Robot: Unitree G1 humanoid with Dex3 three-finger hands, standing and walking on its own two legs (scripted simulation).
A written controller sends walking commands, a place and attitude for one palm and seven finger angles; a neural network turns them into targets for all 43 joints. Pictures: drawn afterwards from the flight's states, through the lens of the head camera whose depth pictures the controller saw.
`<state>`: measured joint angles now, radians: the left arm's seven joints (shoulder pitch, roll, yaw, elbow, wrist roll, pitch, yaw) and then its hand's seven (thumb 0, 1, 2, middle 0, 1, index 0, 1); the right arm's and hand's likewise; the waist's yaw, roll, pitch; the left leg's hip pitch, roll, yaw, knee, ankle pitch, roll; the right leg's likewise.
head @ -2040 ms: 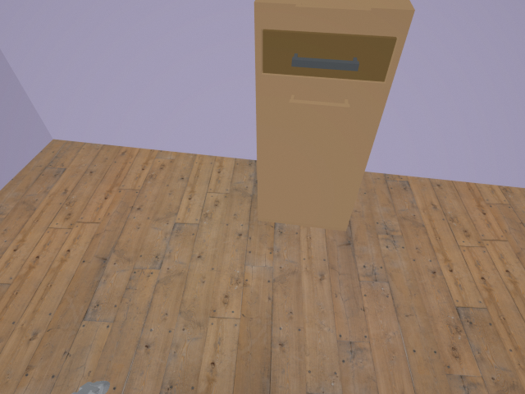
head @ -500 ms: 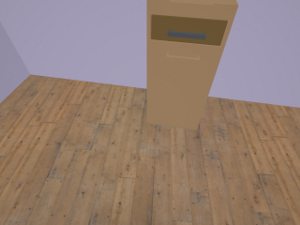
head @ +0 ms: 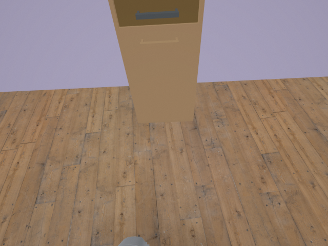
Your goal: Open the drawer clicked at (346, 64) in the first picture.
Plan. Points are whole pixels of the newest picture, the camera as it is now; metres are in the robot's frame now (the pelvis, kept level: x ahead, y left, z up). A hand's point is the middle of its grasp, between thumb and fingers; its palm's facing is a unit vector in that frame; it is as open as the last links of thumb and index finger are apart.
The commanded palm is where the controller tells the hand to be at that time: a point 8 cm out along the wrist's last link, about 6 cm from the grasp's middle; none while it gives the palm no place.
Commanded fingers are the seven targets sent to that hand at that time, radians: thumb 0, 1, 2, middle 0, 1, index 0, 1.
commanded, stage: walk to a spot facing it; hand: left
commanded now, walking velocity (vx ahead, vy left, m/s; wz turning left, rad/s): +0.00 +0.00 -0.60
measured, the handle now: (157, 13) +1.04 +0.12 +0.08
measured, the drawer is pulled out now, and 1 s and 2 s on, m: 0.00 0.00 0.00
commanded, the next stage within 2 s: turn to face it in 1.08 s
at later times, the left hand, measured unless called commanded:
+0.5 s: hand out of the picture +0.08 +0.24 -0.15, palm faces -0.16 -0.97 -0.21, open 7.4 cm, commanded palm none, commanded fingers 0.00 0.90 0.90 -0.20 -0.30 -0.20 -0.30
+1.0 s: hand (172, 179) +0.35 +0.02 -0.18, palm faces -0.65 -0.75 -0.12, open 7.4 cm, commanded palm none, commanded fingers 0.00 0.90 0.90 -0.20 -0.30 -0.20 -0.30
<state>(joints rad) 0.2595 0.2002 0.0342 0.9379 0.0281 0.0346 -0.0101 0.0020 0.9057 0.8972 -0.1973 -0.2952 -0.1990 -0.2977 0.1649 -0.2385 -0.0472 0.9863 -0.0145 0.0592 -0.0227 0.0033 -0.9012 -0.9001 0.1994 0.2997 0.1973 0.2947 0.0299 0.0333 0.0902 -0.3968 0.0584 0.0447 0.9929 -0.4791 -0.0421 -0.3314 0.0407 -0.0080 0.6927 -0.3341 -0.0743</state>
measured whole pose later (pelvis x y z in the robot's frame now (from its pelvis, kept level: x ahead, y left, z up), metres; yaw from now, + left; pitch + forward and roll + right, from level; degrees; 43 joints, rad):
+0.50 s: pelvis +0.01 +0.04 +0.02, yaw -15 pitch +2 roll -1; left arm 0.32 0.24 0.08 0.94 0.03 0.04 -0.02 0.00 0.90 0.90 -0.20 -0.30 -0.20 -0.30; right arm 0.19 -0.22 -0.04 0.91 -0.01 -0.02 -0.02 0.00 -0.90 -0.90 0.20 0.30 0.20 0.29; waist 0.04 -0.03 -0.04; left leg -0.21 0.00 0.01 0.47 -0.31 0.01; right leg -0.36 0.14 0.19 0.58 -0.31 -0.02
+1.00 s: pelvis +0.14 -0.04 -0.01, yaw -36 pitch +1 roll -1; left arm 0.08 0.20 0.05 0.91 0.04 0.00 -0.07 0.01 0.91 0.90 -0.19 -0.29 -0.19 -0.30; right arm 0.55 -0.13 -0.01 1.11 -0.02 -0.05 -0.03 0.00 -0.90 -0.90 0.20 0.30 0.20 0.29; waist -0.06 -0.03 0.11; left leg 0.06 0.15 0.34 0.63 -0.54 -0.05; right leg -0.47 0.00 -0.17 0.61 -0.17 -0.08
